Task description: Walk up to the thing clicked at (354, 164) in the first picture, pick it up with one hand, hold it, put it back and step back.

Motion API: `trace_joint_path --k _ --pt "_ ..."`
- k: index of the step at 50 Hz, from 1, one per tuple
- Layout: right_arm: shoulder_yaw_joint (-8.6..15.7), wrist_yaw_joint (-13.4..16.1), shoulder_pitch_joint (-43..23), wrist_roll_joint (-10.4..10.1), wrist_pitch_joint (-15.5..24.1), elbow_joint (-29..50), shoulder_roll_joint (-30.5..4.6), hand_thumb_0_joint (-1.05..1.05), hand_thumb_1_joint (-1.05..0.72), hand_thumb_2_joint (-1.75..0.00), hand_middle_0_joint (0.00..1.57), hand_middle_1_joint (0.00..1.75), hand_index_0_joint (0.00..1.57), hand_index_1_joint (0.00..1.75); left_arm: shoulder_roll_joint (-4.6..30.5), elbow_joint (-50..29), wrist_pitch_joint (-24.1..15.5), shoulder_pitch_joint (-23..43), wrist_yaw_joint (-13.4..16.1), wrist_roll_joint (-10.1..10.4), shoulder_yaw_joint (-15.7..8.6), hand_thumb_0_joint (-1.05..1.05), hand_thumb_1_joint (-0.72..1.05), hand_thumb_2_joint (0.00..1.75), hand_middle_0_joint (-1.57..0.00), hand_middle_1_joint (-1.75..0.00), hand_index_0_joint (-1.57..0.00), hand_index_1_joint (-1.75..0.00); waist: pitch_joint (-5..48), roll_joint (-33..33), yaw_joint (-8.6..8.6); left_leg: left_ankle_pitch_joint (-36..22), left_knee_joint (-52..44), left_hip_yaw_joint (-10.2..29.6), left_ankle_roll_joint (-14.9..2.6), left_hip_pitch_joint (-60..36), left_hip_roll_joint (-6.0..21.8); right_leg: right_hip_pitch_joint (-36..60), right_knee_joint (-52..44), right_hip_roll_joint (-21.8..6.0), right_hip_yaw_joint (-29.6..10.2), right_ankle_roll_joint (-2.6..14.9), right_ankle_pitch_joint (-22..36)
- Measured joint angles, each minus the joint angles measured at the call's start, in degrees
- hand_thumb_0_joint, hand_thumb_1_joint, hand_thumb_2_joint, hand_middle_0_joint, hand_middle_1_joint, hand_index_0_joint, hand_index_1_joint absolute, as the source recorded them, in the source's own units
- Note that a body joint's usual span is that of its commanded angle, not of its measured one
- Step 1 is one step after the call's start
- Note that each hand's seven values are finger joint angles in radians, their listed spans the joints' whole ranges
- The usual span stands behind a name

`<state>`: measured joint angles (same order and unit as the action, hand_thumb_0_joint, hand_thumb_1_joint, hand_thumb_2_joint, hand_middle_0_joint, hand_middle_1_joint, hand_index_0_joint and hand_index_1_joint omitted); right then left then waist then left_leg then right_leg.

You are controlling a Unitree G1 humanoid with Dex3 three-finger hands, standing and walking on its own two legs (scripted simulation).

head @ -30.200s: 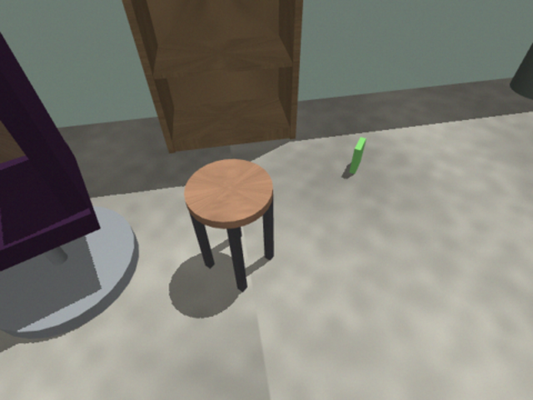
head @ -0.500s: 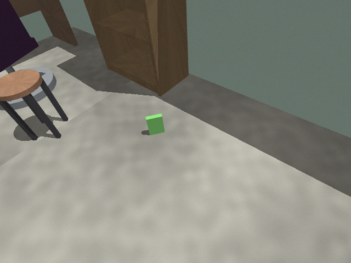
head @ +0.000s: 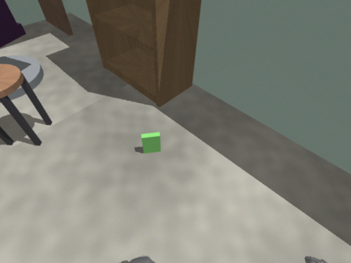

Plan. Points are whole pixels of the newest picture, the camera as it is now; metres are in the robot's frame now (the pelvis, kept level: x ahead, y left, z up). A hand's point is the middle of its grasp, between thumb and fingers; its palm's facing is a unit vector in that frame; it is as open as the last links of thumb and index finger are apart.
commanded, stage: walk up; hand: left
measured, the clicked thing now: (151, 143) +0.91 +0.19 -0.66
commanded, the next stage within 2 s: none
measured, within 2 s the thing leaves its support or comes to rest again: neither
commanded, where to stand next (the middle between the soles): +0.60 -0.02 m, yaw +1 degrees
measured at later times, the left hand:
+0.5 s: hand (103, 209) +0.27 +0.22 -0.09, palm faces +0.01 -0.90 -0.43, open 7.3 cm
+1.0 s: hand (105, 171) +0.40 +0.25 -0.14, palm faces +0.01 -0.94 -0.33, open 7.3 cm
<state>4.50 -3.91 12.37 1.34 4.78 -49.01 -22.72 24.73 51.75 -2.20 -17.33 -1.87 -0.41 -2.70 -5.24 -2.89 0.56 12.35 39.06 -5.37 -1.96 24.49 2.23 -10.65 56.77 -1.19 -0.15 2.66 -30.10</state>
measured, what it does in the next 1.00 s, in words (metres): walks ahead: right foot, then left foot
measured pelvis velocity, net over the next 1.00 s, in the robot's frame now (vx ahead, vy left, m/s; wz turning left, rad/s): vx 0.38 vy -0.02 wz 0.07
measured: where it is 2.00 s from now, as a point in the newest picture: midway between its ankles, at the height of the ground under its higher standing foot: (182, 199)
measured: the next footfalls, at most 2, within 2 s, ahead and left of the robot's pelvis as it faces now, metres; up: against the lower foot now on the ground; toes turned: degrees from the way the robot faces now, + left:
right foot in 0.36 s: +0.29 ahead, -0.17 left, +0.00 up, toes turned -6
left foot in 0.84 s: +0.47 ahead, +0.09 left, +0.00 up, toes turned +7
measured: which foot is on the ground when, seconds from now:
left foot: down 0.00-0.38, up 0.40-0.82, down 0.84-1.00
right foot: up 0.00-0.34, down 0.36-0.86, up 0.88-1.00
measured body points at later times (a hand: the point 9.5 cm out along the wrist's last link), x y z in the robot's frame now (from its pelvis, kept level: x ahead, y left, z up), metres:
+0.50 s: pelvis +0.20 -0.06 +0.02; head +0.20 -0.10 +0.47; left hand +0.27 +0.26 -0.06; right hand +0.26 -0.38 -0.12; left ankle +0.16 +0.09 -0.64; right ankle +0.25 -0.17 -0.71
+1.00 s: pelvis +0.38 -0.02 +0.02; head +0.40 +0.01 +0.47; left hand +0.40 +0.30 -0.11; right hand +0.49 -0.32 -0.07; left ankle +0.43 +0.09 -0.71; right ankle +0.34 -0.16 -0.64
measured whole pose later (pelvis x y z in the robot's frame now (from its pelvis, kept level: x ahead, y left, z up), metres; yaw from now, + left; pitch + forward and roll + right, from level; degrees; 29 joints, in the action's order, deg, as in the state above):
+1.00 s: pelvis +0.38 -0.02 +0.02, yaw +4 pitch -3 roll -1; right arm 2.7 -2.9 14.5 -0.2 4.5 -46.8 -21.9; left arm 24.2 50.3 -2.1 -18.3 -1.8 0.0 -1.7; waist -5.8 -2.4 -0.1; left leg 12.7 32.5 -3.4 -2.1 16.9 1.3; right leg -21.7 64.0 -1.6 -0.1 2.6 -24.5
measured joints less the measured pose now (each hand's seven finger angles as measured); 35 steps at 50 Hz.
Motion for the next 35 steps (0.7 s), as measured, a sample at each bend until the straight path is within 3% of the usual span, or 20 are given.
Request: trace_joint_path --k 2,4,10,14,18,19,20,22,24,26,31,35 --pt "-0.47 0.44 0.41 -0.81 0.12 0.57 0.72 0.0 -0.91 -0.9 0.2 0.29 0.2 0.3 -0.01 0.46 0.19 0.5 0.06 0.11 0.69 0.0 0.91 0.9 -0.2 -0.3 -0.2 -0.3 -0.29 -0.08 -0.88 0.82 -1.83 -0.16 -0.15 -2.98 0.29 -6.14 8.9 1.46 -0.91 0.45 2.42" --pt "-1.2 0.88 1.51 -1.26 0.27 0.82 1.3 0.0 -0.9 -0.9 0.2 0.29 0.2 0.3 0.16 0.25 -0.02 1.16 -0.26 0.39 0.84 0.0 0.91 0.9 -0.2 -0.3 -0.2 -0.3 -0.44 -0.6 -1.39 0.38 -5.44 -0.43 0.26 -6.48 0.11 -11.12 10.05 0.97 -1.2 0.38 5.62" --pt "-1.96 0.85 5.4 -1.08 0.0 0.17 0.7 0.0 -0.9 -0.9 0.2 0.3 0.2 0.3 0.24 -1.48 -0.17 2.18 -2.22 0.07 0.34 0.0 0.91 0.9 -0.2 -0.3 -0.2 -0.3 -0.03 -0.43 -1.65 1.32 -12.01 -0.95 0.53 -13.97 -0.52 -17.89 -5.12 -3.74 -0.36 -2.08 12.23" --pt "-1.59 0.5 7.12 -0.94 -0.17 -0.06 -0.8 0.0 -0.9 -0.9 0.2 0.3 0.21 0.31 -0.1 -0.84 -0.02 2.35 -3.11 -0.56 -0.25 0.0 0.91 0.9 -0.2 -0.3 -0.2 -0.3 0.7 1.19 -2.26 4.58 -11.73 -1.08 1.54 -16.92 -0.15 -16.72 -16.71 -5.02 0.42 -2.17 16.56" --pt "-1.22 0.46 8.28 -1.08 -1.15 -0.42 -2.17 0.01 -0.9 -0.9 0.2 0.3 0.2 0.31 -0.02 -0.25 -0.95 1.87 -2.89 -0.95 -1.05 0.0 0.91 0.9 -0.2 -0.3 -0.2 -0.3 2.19 3.53 -2.19 11.31 -5.53 -0.53 2.93 -17.6 1.78 -12.06 -22.89 -3.34 2.46 -1.86 21.25" --pt "-1.02 0.67 8.13 -1.11 -1.49 -0.78 -2.58 0.01 -0.9 -0.9 0.2 0.3 0.2 0.31 -0.54 -0.06 -1.36 2.18 -2.54 -1.09 -1.33 0.0 0.91 0.9 -0.2 -0.3 -0.2 -0.3 1.97 5.39 -2.08 13.01 -1.51 0.71 1.92 -16.67 3.38 -11.54 -21.45 -2.12 3.64 -1.87 20.32" --pt "-0.97 0.96 7.88 -1.19 -1.92 -1.14 -2.55 0.01 -0.9 -0.9 0.2 0.3 0.2 0.3 -0.88 -0.31 -1.85 2.34 -2.15 -1.18 -1.43 0.0 0.91 0.9 -0.2 -0.3 -0.2 -0.3 1.88 6.32 -1.88 14.06 4.34 2.89 1.16 -14.61 3.39 -11.24 -19.91 -1.63 4.49 -1.77 18.52" --pt "-1.46 1.31 7.27 -1.2 -2.72 -1.8 -2.24 0.01 -0.9 -0.9 0.2 0.29 0.2 0.3 -1.51 -1.02 -2.47 2.35 -1.68 -0.82 -1.11 0.0 0.91 0.9 -0.2 -0.3 -0.2 -0.3 1.9 6.26 -0.63 15.21 15.93 5.18 0.61 -9.78 0.72 -9.92 -19.12 -1.99 4.62 -1.33 16.18" --pt "-1.89 1.29 6.35 -1.59 -2.88 -2.24 -2.4 0.01 -0.91 -0.9 0.2 0.29 0.2 0.3 -2.47 -1.56 -2.73 1.77 -1.36 -0.34 -0.57 0.0 0.91 0.9 -0.2 -0.3 -0.21 -0.3 1.92 6.49 0.45 13.28 22.33 6.12 0.35 -5.21 -1.18 -7.26 -21.6 -2.25 4.67 -1.08 16.01" --pt "-1.97 1.16 5.32 -1.95 -2.69 -2.07 -2.59 0.01 -0.91 -0.9 0.2 0.29 0.2 0.3 -3.18 -1.75 -2.92 0.8 -1.04 -0.01 -0.04 0.0 0.91 0.9 -0.2 -0.3 -0.21 -0.3 1.86 7.1 1.03 10.13 22.87 7.05 0.35 -1.52 -1.51 -4.24 -25.23 -1.96 5.05 -1.28 16.72" --pt "-1.48 0.3 3.46 -1.61 -2.66 -0.83 -2.47 0.01 -0.91 -0.9 0.2 0.29 0.2 0.3 -3.2 -1.68 -2.85 -1.57 -0.68 -0.08 0.44 0.0 0.9 0.9 -0.2 -0.3 -0.21 -0.31 1.43 7.67 1.36 2.46 16.64 9.87 1.72 4.62 -0.62 1.34 -31.31 -0.54 6.4 -1.09 16.87" --pt "-1.15 -0.43 3.12 -0.83 -3.26 -1.07 -2.07 0.0 -0.91 -0.9 0.2 0.29 0.2 0.3 -2.45 -2.22 -2.69 -2.74 -0.67 -0.48 -0.05 0.0 0.9 0.9 -0.21 -0.3 -0.21 -0.31 1.08 6.7 1.69 -0.34 7.69 8.95 2.54 5.45 0.58 4.45 -32.76 -0.15 7.72 -1.24 14.88"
